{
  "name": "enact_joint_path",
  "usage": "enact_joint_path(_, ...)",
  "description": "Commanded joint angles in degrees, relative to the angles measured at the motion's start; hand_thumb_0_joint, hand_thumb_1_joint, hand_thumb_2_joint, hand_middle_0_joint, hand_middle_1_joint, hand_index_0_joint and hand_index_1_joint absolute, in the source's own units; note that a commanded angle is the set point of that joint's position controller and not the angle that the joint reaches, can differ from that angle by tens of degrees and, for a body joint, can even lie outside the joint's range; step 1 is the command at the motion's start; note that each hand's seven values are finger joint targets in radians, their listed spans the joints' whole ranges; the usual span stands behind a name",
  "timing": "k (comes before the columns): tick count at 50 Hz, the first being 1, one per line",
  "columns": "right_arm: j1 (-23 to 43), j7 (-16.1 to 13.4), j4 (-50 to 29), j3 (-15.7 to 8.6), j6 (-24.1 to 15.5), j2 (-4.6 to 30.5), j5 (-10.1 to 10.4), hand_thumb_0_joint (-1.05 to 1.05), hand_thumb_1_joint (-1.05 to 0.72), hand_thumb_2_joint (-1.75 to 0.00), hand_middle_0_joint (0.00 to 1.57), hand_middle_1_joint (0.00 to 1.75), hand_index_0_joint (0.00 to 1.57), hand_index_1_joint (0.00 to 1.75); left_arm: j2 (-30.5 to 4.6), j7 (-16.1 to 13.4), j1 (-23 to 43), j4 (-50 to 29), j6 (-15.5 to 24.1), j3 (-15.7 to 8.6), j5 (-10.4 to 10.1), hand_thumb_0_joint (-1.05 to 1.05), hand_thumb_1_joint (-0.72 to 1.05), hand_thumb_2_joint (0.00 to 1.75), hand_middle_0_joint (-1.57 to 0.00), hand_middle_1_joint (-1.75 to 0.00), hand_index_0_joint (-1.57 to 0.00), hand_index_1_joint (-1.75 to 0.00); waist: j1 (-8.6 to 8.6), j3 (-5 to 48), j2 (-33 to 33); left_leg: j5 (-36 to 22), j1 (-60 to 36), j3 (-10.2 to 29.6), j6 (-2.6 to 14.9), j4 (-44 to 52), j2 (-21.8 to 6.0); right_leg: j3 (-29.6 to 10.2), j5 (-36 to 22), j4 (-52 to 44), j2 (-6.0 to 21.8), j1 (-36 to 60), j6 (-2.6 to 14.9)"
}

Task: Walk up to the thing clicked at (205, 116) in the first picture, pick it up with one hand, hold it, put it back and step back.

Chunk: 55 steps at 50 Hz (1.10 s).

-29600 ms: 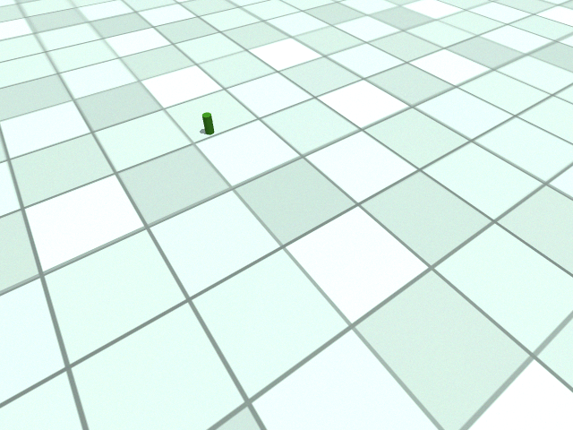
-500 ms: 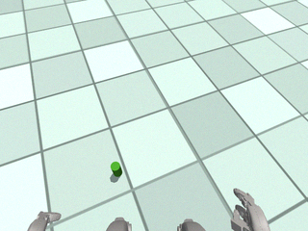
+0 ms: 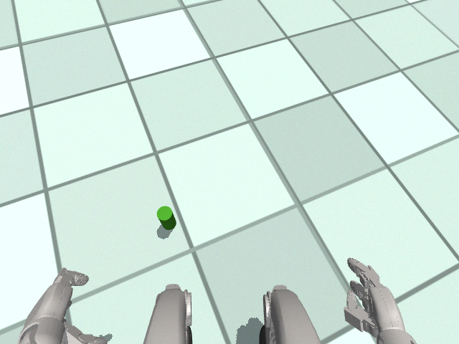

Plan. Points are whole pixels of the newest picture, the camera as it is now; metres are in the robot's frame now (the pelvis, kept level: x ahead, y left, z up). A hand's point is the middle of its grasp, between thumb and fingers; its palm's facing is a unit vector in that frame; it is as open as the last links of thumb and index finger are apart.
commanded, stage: rise first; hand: left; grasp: from above
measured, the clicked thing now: (167, 218) +0.51 +0.20 -0.56
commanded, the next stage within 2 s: none
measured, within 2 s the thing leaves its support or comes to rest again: neither
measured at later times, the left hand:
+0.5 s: hand (121, 254) +0.34 +0.27 -0.32, palm faces -0.47 -0.24 -0.85, open 13.9 cm
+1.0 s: hand (131, 234) +0.41 +0.27 -0.39, palm faces -0.45 +0.00 -0.89, open 14.1 cm
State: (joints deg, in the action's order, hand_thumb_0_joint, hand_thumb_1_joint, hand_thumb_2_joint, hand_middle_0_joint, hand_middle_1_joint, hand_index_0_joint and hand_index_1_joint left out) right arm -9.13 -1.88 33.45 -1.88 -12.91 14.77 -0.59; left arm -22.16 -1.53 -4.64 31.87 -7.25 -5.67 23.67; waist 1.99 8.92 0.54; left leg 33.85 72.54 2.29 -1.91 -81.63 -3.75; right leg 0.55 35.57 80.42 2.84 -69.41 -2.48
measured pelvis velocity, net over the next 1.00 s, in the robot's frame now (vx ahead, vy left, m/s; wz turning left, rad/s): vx -0.07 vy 0.01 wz -0.09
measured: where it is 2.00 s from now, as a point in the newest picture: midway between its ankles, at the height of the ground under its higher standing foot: outside the picture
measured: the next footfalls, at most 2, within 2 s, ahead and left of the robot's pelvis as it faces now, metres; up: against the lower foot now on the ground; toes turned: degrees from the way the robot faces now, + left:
none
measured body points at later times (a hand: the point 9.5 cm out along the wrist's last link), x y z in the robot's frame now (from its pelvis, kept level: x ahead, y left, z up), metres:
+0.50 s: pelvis -0.07 +0.00 -0.19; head +0.14 +0.01 +0.21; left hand +0.36 +0.28 -0.27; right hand +0.04 -0.28 -0.33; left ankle +0.03 +0.14 -0.59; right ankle +0.02 -0.15 -0.59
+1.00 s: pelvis -0.07 +0.01 -0.25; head +0.15 +0.05 +0.13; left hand +0.43 +0.27 -0.34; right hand -0.04 -0.28 -0.36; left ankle +0.03 +0.14 -0.59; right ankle +0.02 -0.15 -0.59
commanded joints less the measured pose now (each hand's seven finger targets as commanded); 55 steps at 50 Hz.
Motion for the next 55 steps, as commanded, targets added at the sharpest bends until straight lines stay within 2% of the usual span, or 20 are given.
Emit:
enact_joint_path(1, -0.55, 0.35, -3.89, -4.54, -2.71, 9.32, 0.56, 0.00, -0.86, -0.89, 0.20, 0.30, 0.20, 0.30, -11.17, -3.32, 9.85, -3.97, 6.34, -3.22, 7.18, 0.00, -0.53, 0.99, -0.06, -1.08, -0.05, -1.08, 0.51, 22.84, 5.44, -13.63, -10.73, -0.01, 1.62, 2.81, 2.25, 1.18, -13.57, -0.04, -2.82, -2.28, 3.91)
enact_joint_path(7, -0.87, 2.18, -0.93, -5.67, -1.10, 10.47, 0.39, 0.00, -0.86, -0.89, 0.20, 0.30, 0.20, 0.30, -15.10, -6.07, 20.54, 3.14, 8.57, -4.31, 15.38, 0.00, -0.54, 1.01, -0.05, -1.09, -0.04, -1.09, -0.71, 29.32, 5.59, -15.02, -1.71, -0.33, 1.95, -6.59, 2.65, 1.52, -14.33, 8.39, -2.88, -10.96, 4.12)
enact_joint_path(10, -1.71, 2.82, 0.30, -5.95, 0.01, 10.74, 0.04, 0.00, -0.86, -0.89, 0.20, 0.30, 0.20, 0.30, -16.70, -7.20, 28.76, 5.34, 9.96, -3.90, 18.89, 0.00, -0.54, 1.02, -0.05, -1.09, -0.05, -1.09, 0.29, 31.77, 4.51, -12.26, 3.22, -0.94, 2.23, -11.34, 2.71, 1.65, -12.82, 11.22, -2.89, -13.26, 3.88)
enact_joint_path(13, -3.12, 3.23, 1.56, -6.22, 1.20, 11.12, -0.25, 0.00, -0.86, -0.90, 0.20, 0.30, 0.20, 0.30, -20.95, -7.93, 38.28, 7.28, 11.59, -4.40, 22.91, 0.00, -0.54, 1.02, -0.07, -1.07, -0.06, -1.08, 0.66, 36.53, 4.25, -11.35, 6.40, -1.46, 2.58, -16.21, 2.72, 1.70, -12.25, 14.11, -2.91, -15.36, 3.73)
enact_joint_path(15, -4.15, 3.59, 2.37, -6.03, 1.95, 10.99, -0.60, 0.00, -0.87, -0.90, 0.20, 0.30, 0.20, 0.30, -20.33, -8.33, 43.30, 10.52, 12.43, -2.74, 24.73, 0.00, -0.54, 1.02, -0.06, -1.08, -0.06, -1.09, 1.60, 36.40, 3.88, -9.17, 9.78, -1.62, 2.58, -18.22, 2.87, 2.09, -10.69, 15.70, -2.85, -16.58, 3.65)
enact_joint_path(19, -5.43, 3.97, 2.84, -6.08, 3.80, 11.18, -1.19, 0.00, -0.87, -0.90, 0.20, 0.30, 0.20, 0.30, -24.42, -9.20, 50.16, 15.09, 13.74, -3.62, 28.04, 0.00, -0.55, 1.04, -0.06, -1.08, -0.05, -1.09, 1.84, 37.94, 2.16, -4.91, 14.47, -2.01, 3.05, -21.33, 3.00, 2.56, -6.00, 17.17, -3.21, -18.16, 3.54)
enact_joint_path(20, -5.41, 3.99, 3.09, -5.98, 4.30, 11.58, -1.42, 0.00, -0.88, -0.90, 0.20, 0.30, 0.20, 0.30, -25.84, -9.23, 50.57, 18.36, 13.87, -4.09, 28.70, 0.00, -0.54, 1.02, -0.05, -1.10, -0.06, -1.10, 2.25, 35.81, 1.68, -3.29, 15.93, -1.86, 3.16, -21.81, 3.01, 2.86, -4.11, 17.69, -3.32, -19.90, 3.54)
enact_joint_path(21, -5.59, 4.14, 3.39, -5.81, 4.67, 11.30, -1.55, 0.00, -0.87, -0.90, 0.20, 0.30, 0.20, 0.30, -24.42, -9.14, 52.63, 18.78, 14.27, -2.66, 29.34, 0.00, -0.55, 1.04, -0.05, -1.10, -0.05, -1.10, 2.75, 35.37, 2.49, -2.41, 16.60, -1.88, 3.15, -22.56, 3.04, 3.00, -3.31, 18.44, -3.35, -21.68, 3.60)
enact_joint_path(23, -5.85, 4.25, 3.67, -5.71, 5.45, 11.78, -1.74, 0.00, -0.88, -0.90, 0.20, 0.30, 0.20, 0.30, -27.60, -9.39, 56.28, 19.86, 15.15, -3.35, 31.29, 0.00, -0.55, 1.04, -0.05, -1.09, -0.06, -1.09, 2.87, 35.40, 4.60, -0.54, 17.69, -1.63, 3.02, -23.44, 3.13, 3.43, -1.28, 20.47, -3.41, -24.34, 3.88)
enact_joint_path(25, -6.55, 4.43, 3.96, -5.35, 6.30, 11.69, -2.02, 0.00, -0.89, -0.90, 0.20, 0.30, 0.20, 0.30, -27.23, -9.75, 57.42, 23.10, 15.87, -2.58, 33.06, 0.00, -0.55, 1.03, -0.06, -1.08, -0.06, -1.08, 3.95, 33.39, 3.93, 1.40, 20.11, -1.48, 3.22, -24.56, 3.25, 3.99, 0.70, 21.11, -3.57, -26.05, 3.80)
enact_joint_path(31, -8.04, 5.06, 5.03, -4.30, 9.00, 11.98, -3.02, 0.00, -0.90, -0.90, 0.20, 0.30, 0.20, 0.30, -31.46, -12.31, 64.46, 27.14, 17.49, -3.12, 37.96, 0.00, -0.55, 1.03, -0.06, -1.04, -0.06, -1.04, 5.10, 33.28, 7.54, 0.66, 21.79, -1.45, 3.11, -28.16, 3.31, 4.86, -0.45, 25.26, -3.76, -30.16, 4.10)
enact_joint_path(34, -8.41, 5.34, 5.89, -3.97, 9.84, 12.39, -3.66, 0.00, -0.90, -0.90, 0.20, 0.30, 0.20, 0.30, -32.09, -13.13, 67.90, 29.40, 18.08, -2.18, 40.14, 0.00, -0.56, 1.03, -0.06, -1.02, -0.06, -1.02, 6.65, 31.46, 8.73, 2.58, 23.26, -0.96, 3.15, -29.32, 3.24, 5.33, 1.02, 26.63, -3.83, -33.42, 4.19)
enact_joint_path(38, -8.73, 5.80, 6.37, -3.67, 10.68, 12.98, -4.17, 0.00, -0.91, -0.91, 0.20, 0.30, 0.20, 0.30, -33.37, -13.85, 69.40, 32.34, 18.75, -1.95, 42.97, 0.00, -0.56, 1.03, -0.06, -1.01, -0.06, -1.01, 6.68, 32.08, 12.37, 3.05, 22.14, -0.09, 2.61, -29.65, 3.24, 6.46, 0.51, 29.61, -3.85, -36.65, 4.60)
enact_joint_path(39, -9.34, 5.89, 6.37, -3.74, 10.84, 13.30, -4.24, 0.00, -0.91, -0.90, 0.20, 0.30, 0.20, 0.30, -33.13, -14.10, 72.84, 29.56, 19.10, -1.44, 43.24, 0.00, -0.56, 1.03, -0.06, -1.00, -0.05, -1.00, 7.20, 33.52, 13.64, 2.36, 21.34, -0.26, 2.66, -30.28, 3.24, 6.39, -0.43, 29.48, -3.72, -36.68, 4.58)
enact_joint_path(42, -9.80, 6.19, 7.20, -3.31, 11.23, 13.28, -4.76, 0.00, -0.91, -0.90, 0.20, 0.30, 0.20, 0.30, -32.28, -14.70, 73.39, 32.90, 19.47, -0.31, 44.57, 0.00, -0.56, 1.03, -0.06, -1.00, -0.05, -1.00, 8.57, 31.87, 12.55, 1.31, 23.26, -0.13, 2.83, -31.91, 3.29, 6.77, -1.63, 30.68, -3.78, -37.90, 4.48)
enact_joint_path(43, -9.62, 6.25, 7.24, -3.32, 11.31, 13.58, -4.77, 0.00, -0.91, -0.90, 0.20, 0.30, 0.20, 0.30, -34.66, -15.08, 74.44, 31.48, 19.54, -1.51, 45.24, 0.00, -0.56, 1.02, -0.06, -1.00, -0.06, -1.00, 7.30, 33.73, 13.63, 0.09, 22.18, -0.09, 2.74, -32.25, 3.28, 6.59, -2.77, 31.35, -3.70, -38.07, 4.59)
enact_joint_path(46, -10.23, 6.62, 7.49, -3.08, 11.76, 13.75, -5.29, 0.00, -0.91, -0.91, 0.20, 0.30, 0.20, 0.30, -34.03, -15.51, 74.22, 34.91, 19.76, -0.88, 46.94, 0.00, -0.55, 1.01, -0.06, -1.02, -0.06, -1.01, 8.73, 32.75, 13.48, -1.25, 22.60, 0.26, 2.75, -33.28, 3.16, 7.21, -4.14, 32.65, -3.81, -38.93, 4.53)
enact_joint_path(50, -10.49, 6.95, 7.63, -2.88, 12.12, 13.67, -5.67, 0.00, -0.91, -0.90, 0.20, 0.30, 0.20, 0.30, -35.59, -16.65, 76.47, 34.71, 20.12, -1.40, 48.64, 0.00, -0.54, 1.00, -0.06, -1.02, -0.07, -1.01, 8.68, 34.90, 14.47, -2.97, 22.88, -0.48, 2.91, -34.97, 3.21, 7.05, -5.67, 33.20, -4.01, -38.36, 4.45)
enact_joint_path(53, -10.75, 7.34, 8.03, -2.43, 12.12, 13.65, -6.20, 0.00, -0.91, -0.90, 0.20, 0.30, 0.20, 0.30, -33.31, -17.25, 76.71, 37.19, 20.06, -0.35, 48.42, 0.00, -0.53, 0.99, -0.06, -1.02, -0.07, -1.01, 10.17, 32.94, 14.02, -2.96, 23.72, 0.17, 2.96, -35.52, 3.00, 7.47, -6.02, 34.12, -3.89, -39.58, 4.25)
enact_joint_path(55, -11.27, 7.35, 7.99, -2.27, 12.06, 13.78, -6.25, 0.00, -0.91, -0.90, 0.20, 0.30, 0.20, 0.30, -34.23, -17.70, 78.17, 37.55, 19.95, -0.80, 48.59, 0.00, -0.55, 1.00, -0.06, -1.02, -0.07, -1.01, 10.27, 33.44, 13.92, -2.86, 23.69, 0.36, 2.97, -35.85, 2.97, 7.57, -6.03, 34.37, -3.94, -39.88, 4.26)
